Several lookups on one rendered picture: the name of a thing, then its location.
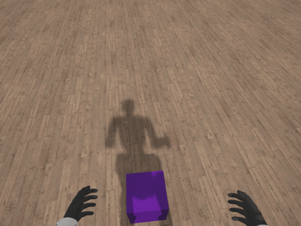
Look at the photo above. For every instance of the right robot hand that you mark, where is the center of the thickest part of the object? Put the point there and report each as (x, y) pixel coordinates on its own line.
(253, 215)

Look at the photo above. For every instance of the carton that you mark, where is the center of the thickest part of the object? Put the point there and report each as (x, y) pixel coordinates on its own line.
(146, 197)

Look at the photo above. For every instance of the left robot hand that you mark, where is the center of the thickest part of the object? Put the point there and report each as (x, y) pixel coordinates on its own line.
(77, 205)

